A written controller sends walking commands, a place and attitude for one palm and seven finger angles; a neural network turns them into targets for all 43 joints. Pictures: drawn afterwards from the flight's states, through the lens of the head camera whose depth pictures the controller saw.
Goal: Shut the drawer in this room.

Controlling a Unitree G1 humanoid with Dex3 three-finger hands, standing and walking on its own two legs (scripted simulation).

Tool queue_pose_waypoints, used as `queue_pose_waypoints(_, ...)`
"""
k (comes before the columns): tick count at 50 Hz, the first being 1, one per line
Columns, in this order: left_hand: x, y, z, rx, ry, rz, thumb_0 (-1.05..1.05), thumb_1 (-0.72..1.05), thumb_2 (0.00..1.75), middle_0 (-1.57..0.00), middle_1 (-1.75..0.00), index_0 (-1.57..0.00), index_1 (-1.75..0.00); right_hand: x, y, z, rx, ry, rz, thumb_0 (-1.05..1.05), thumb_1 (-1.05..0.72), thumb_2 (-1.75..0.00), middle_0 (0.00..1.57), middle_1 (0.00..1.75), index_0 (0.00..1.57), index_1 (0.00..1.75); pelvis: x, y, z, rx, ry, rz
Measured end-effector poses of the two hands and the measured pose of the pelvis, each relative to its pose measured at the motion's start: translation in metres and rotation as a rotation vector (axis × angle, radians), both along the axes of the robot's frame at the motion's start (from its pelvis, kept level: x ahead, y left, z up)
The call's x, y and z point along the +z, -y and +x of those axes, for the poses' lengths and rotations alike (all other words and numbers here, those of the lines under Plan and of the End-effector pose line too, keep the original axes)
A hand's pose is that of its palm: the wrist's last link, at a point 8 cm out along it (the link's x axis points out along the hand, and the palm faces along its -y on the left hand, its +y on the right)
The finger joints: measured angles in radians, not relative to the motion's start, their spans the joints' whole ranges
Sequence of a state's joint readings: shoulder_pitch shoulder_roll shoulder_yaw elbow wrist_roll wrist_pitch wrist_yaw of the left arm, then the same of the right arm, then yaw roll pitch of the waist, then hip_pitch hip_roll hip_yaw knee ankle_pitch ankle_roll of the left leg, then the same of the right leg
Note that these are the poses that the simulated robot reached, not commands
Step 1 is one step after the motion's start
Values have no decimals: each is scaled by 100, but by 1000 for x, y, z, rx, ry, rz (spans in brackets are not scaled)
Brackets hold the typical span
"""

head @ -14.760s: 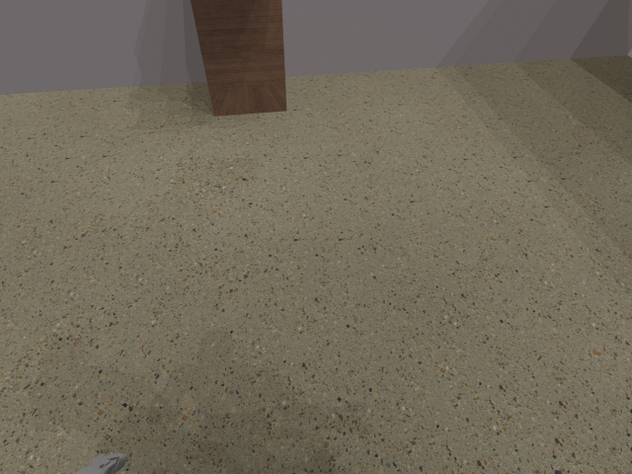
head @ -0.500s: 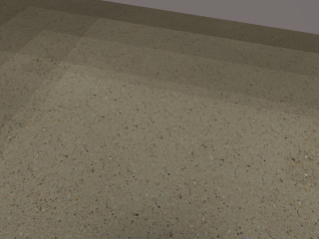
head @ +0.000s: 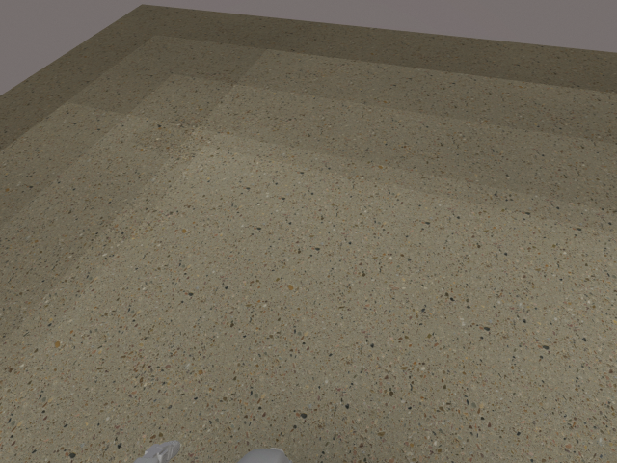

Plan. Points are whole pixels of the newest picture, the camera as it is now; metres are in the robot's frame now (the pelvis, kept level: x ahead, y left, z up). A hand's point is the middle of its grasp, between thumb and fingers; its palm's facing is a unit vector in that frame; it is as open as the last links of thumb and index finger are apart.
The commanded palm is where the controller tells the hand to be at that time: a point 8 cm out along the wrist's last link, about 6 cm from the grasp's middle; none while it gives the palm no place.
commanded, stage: turn or walk to find it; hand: left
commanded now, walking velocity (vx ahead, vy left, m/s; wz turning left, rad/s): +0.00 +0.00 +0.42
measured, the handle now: out of the picture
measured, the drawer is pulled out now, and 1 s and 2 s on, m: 0.24 0.24 0.24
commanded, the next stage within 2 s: none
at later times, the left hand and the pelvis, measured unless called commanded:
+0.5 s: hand out of the picture -0.02 +0.26 -0.17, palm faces +0.28 -0.93 -0.25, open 7.4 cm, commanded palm none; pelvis -0.01 +0.04 +0.01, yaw +13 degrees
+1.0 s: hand out of the picture -0.02 +0.18 -0.14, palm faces +0.46 -0.85 -0.26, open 7.3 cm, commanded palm none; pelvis +0.00 -0.02 +0.01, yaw +27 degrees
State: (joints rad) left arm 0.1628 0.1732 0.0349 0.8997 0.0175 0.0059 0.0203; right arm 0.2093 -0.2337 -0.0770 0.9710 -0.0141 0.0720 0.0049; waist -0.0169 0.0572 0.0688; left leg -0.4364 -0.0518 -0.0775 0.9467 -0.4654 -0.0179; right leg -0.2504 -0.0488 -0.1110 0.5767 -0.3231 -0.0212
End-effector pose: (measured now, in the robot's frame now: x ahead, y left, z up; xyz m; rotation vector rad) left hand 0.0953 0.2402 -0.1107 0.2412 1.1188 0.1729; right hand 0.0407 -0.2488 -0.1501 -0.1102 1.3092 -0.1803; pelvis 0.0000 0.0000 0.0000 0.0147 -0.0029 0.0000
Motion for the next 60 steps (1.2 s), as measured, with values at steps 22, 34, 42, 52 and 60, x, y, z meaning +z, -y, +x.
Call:
queue_pose_waypoints(22,-35,-56,-136,319,-242,-63,0,91,90,-20,-30,-20,-30,30,-61,94,310,120,-78,0,-91,-90,20,30,20,30,0,-35,-6,205,-4,-22)
queue_pose_waypoints(34,-9,-48,-97,341,-69,-26,0,91,90,-20,-30,-20,-30,22,-60,103,366,106,-18,0,-91,-90,20,30,20,30,5,-17,-4,296,-5,-16)
queue_pose_waypoints(42,3,-8,-102,390,-4,7,0,91,90,-20,-30,-21,-30,0,-27,105,397,32,9,1,-91,-90,20,30,20,30,0,10,1,385,5,10)
queue_pose_waypoints(52,-5,23,-162,528,-99,-51,0,90,90,-20,-30,-21,-30,10,-29,113,507,-29,-22,1,-91,-90,20,30,19,30,8,14,-1,487,4,20)
queue_pose_waypoints(60,-36,15,-238,664,-191,-114,0,90,90,-20,-30,-21,-30,17,-86,142,649,84,-48,1,-91,-90,20,30,19,30,-7,-8,-20,564,7,-16)
